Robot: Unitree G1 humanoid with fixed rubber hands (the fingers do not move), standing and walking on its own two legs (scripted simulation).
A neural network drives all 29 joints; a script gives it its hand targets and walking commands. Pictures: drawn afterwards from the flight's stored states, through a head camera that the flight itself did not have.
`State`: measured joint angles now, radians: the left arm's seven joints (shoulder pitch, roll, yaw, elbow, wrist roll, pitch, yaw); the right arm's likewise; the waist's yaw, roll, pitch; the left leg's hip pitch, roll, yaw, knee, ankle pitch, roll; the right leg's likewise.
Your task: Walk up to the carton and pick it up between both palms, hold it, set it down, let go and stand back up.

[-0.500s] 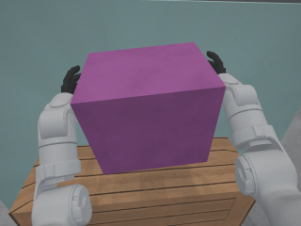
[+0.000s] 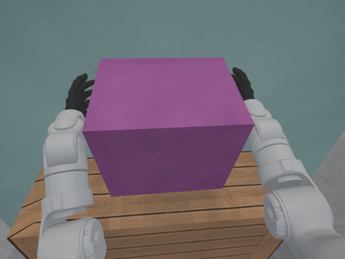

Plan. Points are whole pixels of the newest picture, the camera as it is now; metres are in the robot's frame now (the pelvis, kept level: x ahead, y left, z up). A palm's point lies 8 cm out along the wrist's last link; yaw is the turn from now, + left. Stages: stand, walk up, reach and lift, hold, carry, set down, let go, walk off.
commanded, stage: set down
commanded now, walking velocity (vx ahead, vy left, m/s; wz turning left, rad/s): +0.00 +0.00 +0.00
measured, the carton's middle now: (165, 128) +0.38 +0.01 +0.19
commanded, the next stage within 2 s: none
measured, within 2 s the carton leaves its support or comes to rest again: neither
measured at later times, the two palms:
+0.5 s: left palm (81, 124) +0.37 +0.19 +0.21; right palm (241, 113) +0.39 -0.17 +0.21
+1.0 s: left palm (88, 135) +0.37 +0.18 +0.17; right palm (239, 125) +0.40 -0.18 +0.18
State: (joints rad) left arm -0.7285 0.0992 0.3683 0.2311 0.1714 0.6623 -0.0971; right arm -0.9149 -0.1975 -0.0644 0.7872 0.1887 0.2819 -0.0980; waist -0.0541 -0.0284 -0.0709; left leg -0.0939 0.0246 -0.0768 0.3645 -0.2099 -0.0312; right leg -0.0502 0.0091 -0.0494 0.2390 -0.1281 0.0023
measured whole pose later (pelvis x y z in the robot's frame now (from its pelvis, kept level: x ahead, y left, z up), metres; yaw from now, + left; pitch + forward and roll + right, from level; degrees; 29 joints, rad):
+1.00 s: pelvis +0.00 +0.00 +0.00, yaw +0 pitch -4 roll -1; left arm -0.64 0.03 0.34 0.27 0.17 0.56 -0.05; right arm -0.80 -0.20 -0.10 0.81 0.14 0.17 -0.04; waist -0.02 -0.02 0.01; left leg -0.09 0.02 -0.08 0.36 -0.21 -0.03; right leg -0.05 0.01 -0.05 0.25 -0.13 0.00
